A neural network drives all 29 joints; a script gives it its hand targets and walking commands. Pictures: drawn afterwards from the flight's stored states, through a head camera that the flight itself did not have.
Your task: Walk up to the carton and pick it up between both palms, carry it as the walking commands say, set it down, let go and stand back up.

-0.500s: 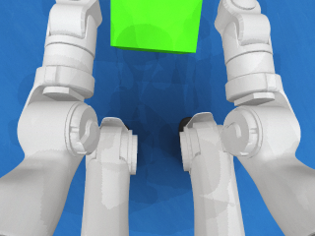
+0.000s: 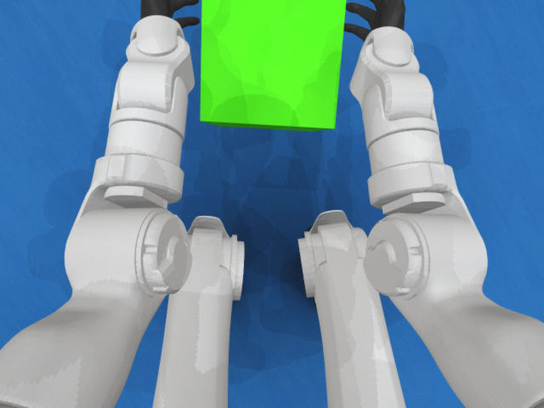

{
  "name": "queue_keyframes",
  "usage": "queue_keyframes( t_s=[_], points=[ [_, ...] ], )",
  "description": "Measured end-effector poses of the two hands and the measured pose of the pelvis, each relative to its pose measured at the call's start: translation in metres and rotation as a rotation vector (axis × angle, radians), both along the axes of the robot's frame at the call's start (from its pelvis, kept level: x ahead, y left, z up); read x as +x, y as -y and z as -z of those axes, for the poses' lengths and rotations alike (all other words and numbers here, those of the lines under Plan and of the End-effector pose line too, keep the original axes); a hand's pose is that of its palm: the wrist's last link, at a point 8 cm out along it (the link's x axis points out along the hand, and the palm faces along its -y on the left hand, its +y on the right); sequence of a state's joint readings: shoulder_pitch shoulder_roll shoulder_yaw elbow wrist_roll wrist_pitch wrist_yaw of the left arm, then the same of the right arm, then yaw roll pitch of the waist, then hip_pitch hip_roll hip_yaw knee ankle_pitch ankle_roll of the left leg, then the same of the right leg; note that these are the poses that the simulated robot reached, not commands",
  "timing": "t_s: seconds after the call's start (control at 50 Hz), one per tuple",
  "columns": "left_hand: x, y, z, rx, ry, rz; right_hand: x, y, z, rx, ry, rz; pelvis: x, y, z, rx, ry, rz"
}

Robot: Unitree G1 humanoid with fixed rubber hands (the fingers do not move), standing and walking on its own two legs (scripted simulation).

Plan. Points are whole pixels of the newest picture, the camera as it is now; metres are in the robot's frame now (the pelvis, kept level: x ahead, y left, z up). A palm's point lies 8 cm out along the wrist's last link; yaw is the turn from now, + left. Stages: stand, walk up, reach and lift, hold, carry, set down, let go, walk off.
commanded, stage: reach and lift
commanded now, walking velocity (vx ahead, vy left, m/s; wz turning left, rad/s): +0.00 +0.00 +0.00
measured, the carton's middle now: (271, 21) +0.58 -0.01 -0.21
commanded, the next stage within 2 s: none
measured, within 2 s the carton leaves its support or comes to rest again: neither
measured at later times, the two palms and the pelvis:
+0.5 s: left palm (143, 21) +0.52 +0.11 -0.05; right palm (408, 30) +0.51 -0.13 -0.04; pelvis +0.00 +0.00 +0.05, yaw +0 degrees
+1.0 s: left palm (116, 6) +0.50 +0.11 +0.03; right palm (462, 24) +0.49 -0.13 +0.03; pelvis +0.00 +0.00 +0.10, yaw +0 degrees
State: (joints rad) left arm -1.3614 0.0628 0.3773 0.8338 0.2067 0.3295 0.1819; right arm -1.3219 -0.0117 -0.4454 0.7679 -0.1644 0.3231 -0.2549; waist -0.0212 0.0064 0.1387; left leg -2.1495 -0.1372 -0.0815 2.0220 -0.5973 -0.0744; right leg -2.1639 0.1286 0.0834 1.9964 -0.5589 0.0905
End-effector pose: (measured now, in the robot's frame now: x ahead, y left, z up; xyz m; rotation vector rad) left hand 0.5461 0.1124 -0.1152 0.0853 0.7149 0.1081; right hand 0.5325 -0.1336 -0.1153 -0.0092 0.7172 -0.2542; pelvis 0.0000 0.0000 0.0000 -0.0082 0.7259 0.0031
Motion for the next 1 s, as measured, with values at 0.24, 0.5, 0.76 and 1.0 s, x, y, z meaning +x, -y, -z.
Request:
queue_keyframes(
  t_s=[0.24, 0.5, 0.76, 1.0],
  points=[
    [-0.012, -0.002, -0.034, -0.021, 0.0, 0.008, -0.012, -0.001, -0.035, 0.006, 0.005, 0.007, -0.003, -0.001, -0.023, 0.003, -0.002, 0.002],
    [-0.025, 0.0, -0.067, -0.017, 0.001, -0.004, -0.023, -0.003, -0.071, -0.027, 0.008, 0.046, -0.003, -0.003, -0.047, -0.004, 0.001, -0.001],
    [-0.034, 0.001, -0.111, -0.009, 0.011, -0.011, -0.034, -0.001, -0.112, -0.005, 0.02, 0.03, 0.0, -0.001, -0.073, 0.003, 0.026, 0.0],
    [-0.047, 0.006, -0.144, -0.007, 0.011, -0.008, -0.047, 0.001, -0.146, -0.019, 0.021, 0.061, 0.002, 0.0, -0.096, 0.008, 0.053, 0.004]
  ],
)
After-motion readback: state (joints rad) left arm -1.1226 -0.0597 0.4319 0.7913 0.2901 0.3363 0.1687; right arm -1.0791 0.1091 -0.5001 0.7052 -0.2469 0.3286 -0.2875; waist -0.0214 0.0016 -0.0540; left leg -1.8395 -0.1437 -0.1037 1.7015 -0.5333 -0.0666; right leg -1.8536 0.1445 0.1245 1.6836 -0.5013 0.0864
